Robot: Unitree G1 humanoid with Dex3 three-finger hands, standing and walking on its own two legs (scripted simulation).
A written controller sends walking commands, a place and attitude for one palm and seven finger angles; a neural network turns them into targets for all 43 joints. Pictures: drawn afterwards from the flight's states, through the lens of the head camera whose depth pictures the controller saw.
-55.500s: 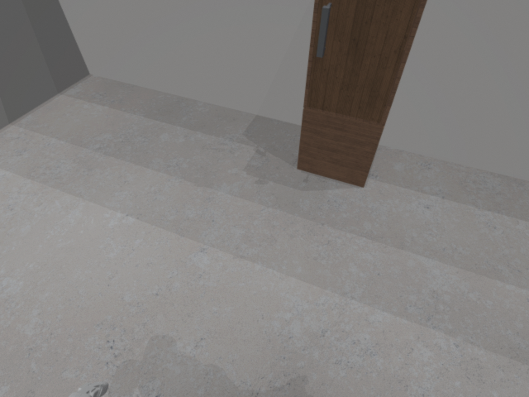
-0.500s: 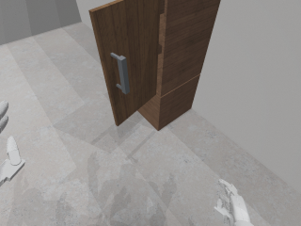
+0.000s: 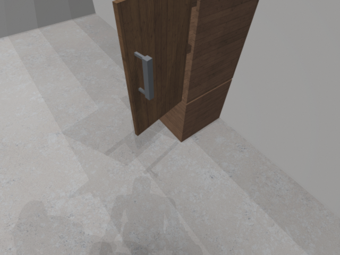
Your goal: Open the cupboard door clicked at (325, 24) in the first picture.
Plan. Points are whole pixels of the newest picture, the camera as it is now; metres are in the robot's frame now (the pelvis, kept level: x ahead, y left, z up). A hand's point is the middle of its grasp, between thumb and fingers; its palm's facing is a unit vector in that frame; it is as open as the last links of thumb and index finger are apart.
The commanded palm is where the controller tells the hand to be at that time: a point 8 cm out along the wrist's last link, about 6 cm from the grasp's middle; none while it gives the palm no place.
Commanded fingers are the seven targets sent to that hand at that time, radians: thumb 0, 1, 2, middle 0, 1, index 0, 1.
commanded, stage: let the arm hang, fingers relaxed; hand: left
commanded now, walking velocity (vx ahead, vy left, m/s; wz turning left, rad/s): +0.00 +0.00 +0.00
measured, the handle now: (144, 76) +0.67 +0.13 +0.00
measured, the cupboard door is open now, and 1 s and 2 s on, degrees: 100 100 100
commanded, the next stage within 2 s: look to check the result in 0.64 s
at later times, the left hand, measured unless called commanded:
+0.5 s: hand out of the picture +0.01 +0.16 -0.17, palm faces -0.01 -0.98 -0.18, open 7.4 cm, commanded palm none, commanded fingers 0.00 0.90 0.90 -0.20 -0.30 -0.20 -0.30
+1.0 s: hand out of the picture +0.04 +0.17 -0.17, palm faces -0.01 -0.97 -0.24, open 7.4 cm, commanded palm none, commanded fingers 0.00 0.90 0.90 -0.20 -0.30 -0.20 -0.30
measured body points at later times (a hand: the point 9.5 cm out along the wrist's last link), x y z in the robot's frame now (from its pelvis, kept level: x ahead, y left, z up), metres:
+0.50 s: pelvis +0.01 +0.00 +0.00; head +0.02 -0.01 +0.45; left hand +0.01 +0.21 -0.16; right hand +0.00 -0.22 -0.16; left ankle +0.05 +0.10 -0.74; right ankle -0.02 -0.11 -0.74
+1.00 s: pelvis +0.03 -0.02 +0.01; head +0.05 -0.03 +0.45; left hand +0.04 +0.22 -0.15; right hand +0.03 -0.25 -0.16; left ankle +0.05 +0.10 -0.74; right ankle -0.02 -0.11 -0.74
